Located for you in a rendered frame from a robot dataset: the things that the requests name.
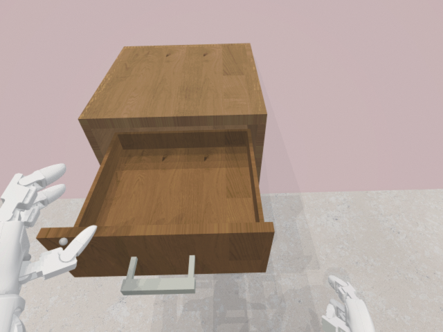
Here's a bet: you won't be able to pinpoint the robot right hand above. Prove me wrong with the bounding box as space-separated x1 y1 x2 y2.
322 275 375 332

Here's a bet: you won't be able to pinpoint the robot left forearm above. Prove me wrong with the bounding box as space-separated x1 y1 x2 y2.
0 294 26 332

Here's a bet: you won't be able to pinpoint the drawer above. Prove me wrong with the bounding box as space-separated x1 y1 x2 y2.
36 129 275 277

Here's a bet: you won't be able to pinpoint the handle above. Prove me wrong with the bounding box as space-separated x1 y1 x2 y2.
120 255 196 295

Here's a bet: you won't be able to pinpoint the robot left hand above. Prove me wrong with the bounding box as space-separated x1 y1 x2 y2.
0 163 97 295

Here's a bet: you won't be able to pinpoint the cabinet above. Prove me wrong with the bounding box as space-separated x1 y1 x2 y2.
78 43 267 183

